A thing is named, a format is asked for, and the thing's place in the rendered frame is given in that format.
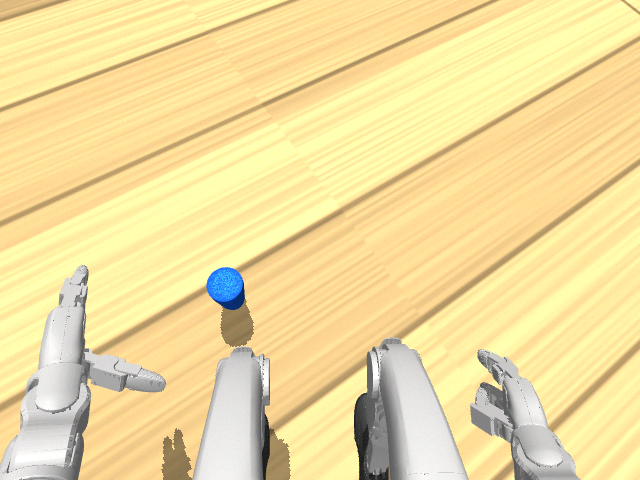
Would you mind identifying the left robot hand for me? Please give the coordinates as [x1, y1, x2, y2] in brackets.
[38, 265, 166, 392]

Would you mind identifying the right robot foot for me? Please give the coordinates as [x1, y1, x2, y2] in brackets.
[354, 393, 389, 480]

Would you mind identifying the cup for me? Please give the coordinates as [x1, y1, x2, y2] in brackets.
[207, 267, 245, 310]

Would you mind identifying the right robot hand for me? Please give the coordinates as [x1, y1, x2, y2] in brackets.
[470, 349, 549, 443]

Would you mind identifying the right robot arm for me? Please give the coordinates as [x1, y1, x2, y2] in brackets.
[511, 425, 581, 480]

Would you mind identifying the left robot arm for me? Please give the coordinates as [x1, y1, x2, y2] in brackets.
[0, 362, 91, 480]

